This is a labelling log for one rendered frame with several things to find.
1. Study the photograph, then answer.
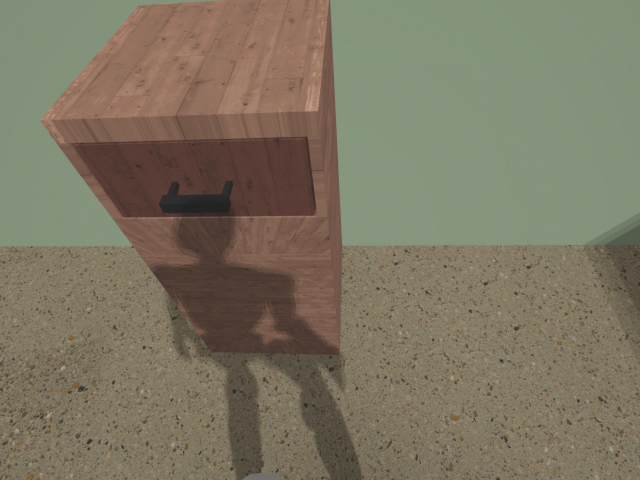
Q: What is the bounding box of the drawer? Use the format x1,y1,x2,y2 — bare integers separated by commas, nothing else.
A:
73,137,316,217

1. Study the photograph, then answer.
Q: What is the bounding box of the cabinet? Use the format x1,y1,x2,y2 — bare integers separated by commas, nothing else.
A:
40,0,342,355

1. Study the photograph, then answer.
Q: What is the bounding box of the handle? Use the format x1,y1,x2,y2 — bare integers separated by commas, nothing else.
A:
159,181,233,213

